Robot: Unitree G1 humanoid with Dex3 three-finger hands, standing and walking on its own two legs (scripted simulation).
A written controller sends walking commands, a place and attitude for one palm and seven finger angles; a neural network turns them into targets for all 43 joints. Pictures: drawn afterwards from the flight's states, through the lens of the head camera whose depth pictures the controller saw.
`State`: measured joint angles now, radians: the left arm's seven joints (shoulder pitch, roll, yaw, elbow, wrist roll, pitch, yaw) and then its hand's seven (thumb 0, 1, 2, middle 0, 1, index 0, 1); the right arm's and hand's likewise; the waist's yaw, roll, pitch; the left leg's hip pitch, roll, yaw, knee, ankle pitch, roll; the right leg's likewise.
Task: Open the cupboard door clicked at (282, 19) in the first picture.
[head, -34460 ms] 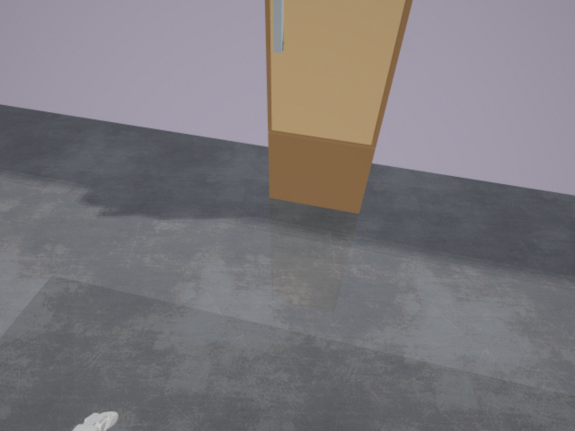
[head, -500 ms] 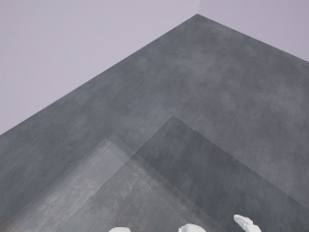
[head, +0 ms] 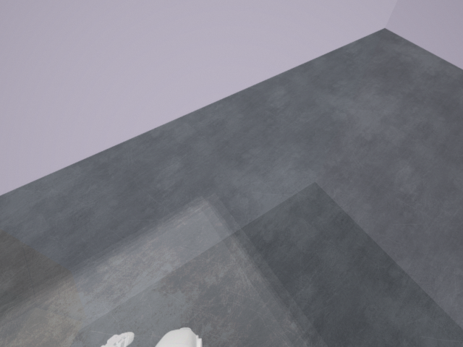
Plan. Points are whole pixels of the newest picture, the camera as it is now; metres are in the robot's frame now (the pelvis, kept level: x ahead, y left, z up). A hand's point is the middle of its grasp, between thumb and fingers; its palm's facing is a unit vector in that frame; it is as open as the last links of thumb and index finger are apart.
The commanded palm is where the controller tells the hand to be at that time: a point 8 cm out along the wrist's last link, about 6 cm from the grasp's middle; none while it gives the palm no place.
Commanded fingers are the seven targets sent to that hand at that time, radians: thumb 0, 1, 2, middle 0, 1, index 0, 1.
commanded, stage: turn to face it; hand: left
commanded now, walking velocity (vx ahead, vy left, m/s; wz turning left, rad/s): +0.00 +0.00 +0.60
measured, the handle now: out of the picture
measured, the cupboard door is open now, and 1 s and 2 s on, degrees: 39 39 39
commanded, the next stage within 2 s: none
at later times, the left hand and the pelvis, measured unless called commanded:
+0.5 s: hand out of the picture +0.06 +0.21 -0.15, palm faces +0.30 -0.90 -0.31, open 7.4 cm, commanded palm none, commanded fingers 0.00 0.90 0.90 -0.20 -0.30 -0.20 -0.30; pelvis +0.01 -0.03 -0.01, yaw +17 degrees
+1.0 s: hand out of the picture -0.06 +0.21 -0.18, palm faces +0.61 -0.76 -0.24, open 7.3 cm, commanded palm none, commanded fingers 0.00 0.90 0.90 -0.20 -0.30 -0.20 -0.30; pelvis +0.01 -0.01 +0.00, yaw +36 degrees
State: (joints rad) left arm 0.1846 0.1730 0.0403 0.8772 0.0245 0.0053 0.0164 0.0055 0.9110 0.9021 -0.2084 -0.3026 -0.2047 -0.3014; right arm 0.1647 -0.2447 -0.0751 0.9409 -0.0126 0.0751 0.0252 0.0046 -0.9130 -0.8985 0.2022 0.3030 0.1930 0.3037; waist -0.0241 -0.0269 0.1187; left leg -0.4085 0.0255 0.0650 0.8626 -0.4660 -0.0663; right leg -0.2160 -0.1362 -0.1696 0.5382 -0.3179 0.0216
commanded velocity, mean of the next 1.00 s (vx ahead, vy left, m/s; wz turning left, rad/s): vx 0.00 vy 0.00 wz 0.60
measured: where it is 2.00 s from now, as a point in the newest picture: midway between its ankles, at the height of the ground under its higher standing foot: outside the picture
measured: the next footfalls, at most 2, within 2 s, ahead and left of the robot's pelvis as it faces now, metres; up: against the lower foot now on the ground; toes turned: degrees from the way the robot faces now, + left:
left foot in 0.08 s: +0.05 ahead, +0.13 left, +0.00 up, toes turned +9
right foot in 0.46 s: +0.09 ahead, -0.14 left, +0.00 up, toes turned +14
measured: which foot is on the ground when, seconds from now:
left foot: up 0.00-0.06, down 0.08-0.46, up 0.48-0.80, down 0.82-1.00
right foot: down 0.00-0.08, up 0.10-0.44, down 0.46-0.82, up 0.84-1.00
